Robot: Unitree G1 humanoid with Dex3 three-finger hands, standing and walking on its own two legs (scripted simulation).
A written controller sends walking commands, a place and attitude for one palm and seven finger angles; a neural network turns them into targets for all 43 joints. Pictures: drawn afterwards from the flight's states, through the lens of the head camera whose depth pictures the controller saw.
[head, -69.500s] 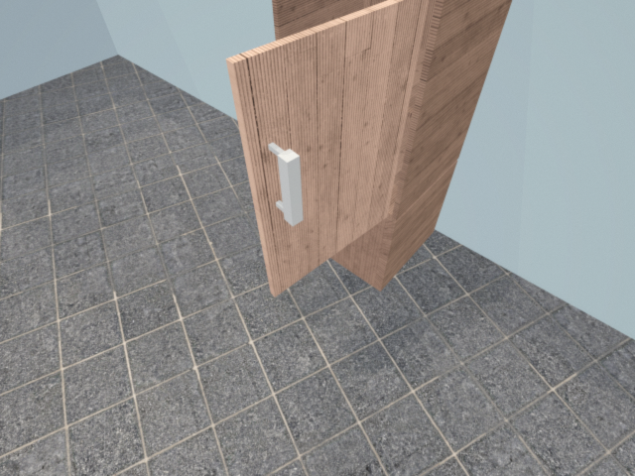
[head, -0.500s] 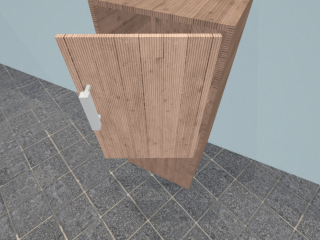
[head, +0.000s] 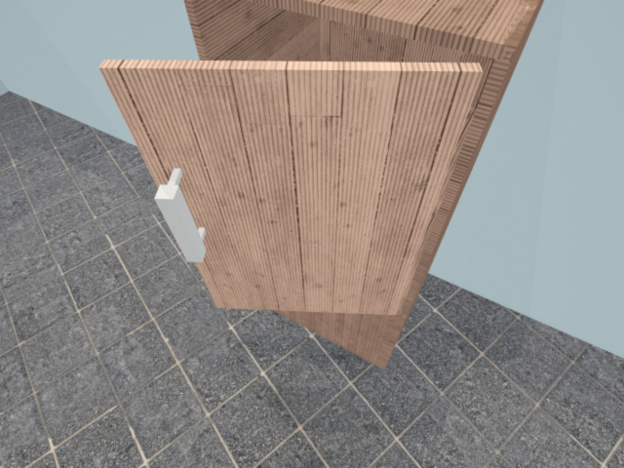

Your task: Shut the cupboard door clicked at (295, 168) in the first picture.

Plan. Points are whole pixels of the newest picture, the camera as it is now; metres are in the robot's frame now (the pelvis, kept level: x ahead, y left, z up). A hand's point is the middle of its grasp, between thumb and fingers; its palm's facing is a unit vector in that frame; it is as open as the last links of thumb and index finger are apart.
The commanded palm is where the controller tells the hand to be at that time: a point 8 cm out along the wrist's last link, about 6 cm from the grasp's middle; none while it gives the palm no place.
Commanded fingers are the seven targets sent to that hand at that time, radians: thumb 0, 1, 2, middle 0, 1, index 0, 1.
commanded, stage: come to a stop and stand still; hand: left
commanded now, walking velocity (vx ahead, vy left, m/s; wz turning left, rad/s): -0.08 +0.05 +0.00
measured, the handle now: (186, 216) +0.45 +0.21 +0.03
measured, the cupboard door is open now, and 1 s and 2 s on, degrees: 27 27 27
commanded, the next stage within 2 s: look again from close up in 0.60 s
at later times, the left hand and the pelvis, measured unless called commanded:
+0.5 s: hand out of the picture +0.01 +0.23 -0.15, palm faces -0.02 -0.97 -0.26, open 7.3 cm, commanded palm none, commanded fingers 0.00 0.90 0.90 -0.20 -0.30 -0.20 -0.30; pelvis -0.01 +0.03 +0.01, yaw -2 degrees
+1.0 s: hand out of the picture +0.05 +0.19 -0.16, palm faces -0.04 -0.97 -0.22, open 7.3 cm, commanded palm none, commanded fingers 0.00 0.90 0.90 -0.20 -0.30 -0.20 -0.30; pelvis +0.02 +0.01 +0.01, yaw -2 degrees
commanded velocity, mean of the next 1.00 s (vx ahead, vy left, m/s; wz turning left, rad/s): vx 0.00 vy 0.00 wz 0.00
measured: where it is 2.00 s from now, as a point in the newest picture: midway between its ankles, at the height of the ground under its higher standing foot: outside the picture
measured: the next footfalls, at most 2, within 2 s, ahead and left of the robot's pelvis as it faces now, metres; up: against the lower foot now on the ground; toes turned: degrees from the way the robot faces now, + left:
left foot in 0.08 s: +0.03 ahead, +0.13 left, +0.00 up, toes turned +1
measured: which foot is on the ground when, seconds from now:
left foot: up 0.00-0.06, down 0.08-1.00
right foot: down 0.00-1.00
